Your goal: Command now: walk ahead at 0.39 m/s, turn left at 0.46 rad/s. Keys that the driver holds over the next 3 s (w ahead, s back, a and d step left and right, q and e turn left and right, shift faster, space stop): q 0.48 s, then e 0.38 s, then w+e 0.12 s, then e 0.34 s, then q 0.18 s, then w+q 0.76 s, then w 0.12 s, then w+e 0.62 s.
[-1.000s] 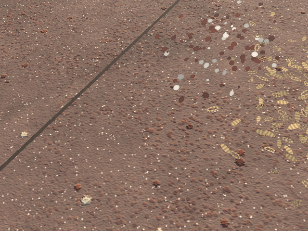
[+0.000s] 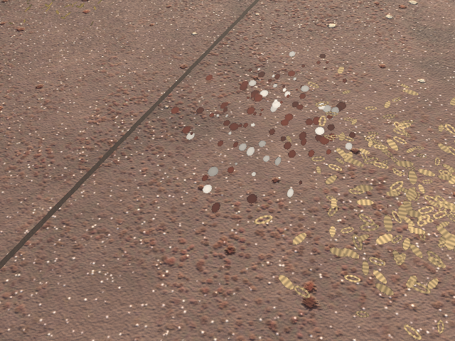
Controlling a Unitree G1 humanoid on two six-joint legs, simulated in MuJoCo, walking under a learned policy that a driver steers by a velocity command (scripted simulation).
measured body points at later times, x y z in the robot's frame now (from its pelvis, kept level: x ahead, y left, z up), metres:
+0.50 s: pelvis +0.17 +0.04 -0.01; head +0.22 +0.06 +0.44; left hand +0.26 +0.35 -0.11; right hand +0.39 -0.20 -0.10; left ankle +0.23 +0.12 -0.74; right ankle +0.28 -0.13 -0.68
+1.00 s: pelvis +0.25 +0.01 -0.01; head +0.26 +0.01 +0.44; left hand +0.36 +0.30 -0.10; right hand +0.41 -0.25 -0.11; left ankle +0.23 +0.12 -0.74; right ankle +0.27 -0.11 -0.72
